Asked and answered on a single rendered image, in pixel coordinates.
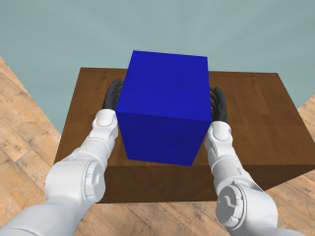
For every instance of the robot left hand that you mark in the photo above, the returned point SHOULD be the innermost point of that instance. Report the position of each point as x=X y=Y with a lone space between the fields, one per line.
x=112 y=96

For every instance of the carton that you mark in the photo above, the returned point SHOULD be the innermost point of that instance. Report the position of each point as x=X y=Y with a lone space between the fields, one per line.
x=164 y=107

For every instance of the pedestal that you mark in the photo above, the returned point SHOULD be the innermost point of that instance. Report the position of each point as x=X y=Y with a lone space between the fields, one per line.
x=269 y=138

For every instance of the robot right forearm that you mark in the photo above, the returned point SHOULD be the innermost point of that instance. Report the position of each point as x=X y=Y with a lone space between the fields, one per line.
x=223 y=161

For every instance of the robot right upper arm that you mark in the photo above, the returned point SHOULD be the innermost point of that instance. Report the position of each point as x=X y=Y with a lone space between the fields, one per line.
x=248 y=212

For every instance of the robot right hand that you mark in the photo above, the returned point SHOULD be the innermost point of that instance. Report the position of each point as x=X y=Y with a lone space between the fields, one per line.
x=219 y=111

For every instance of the robot left upper arm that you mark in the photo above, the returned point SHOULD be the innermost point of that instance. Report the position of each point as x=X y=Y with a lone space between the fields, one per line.
x=72 y=187

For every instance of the robot left forearm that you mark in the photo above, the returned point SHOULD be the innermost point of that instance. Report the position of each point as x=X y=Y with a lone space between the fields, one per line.
x=99 y=143

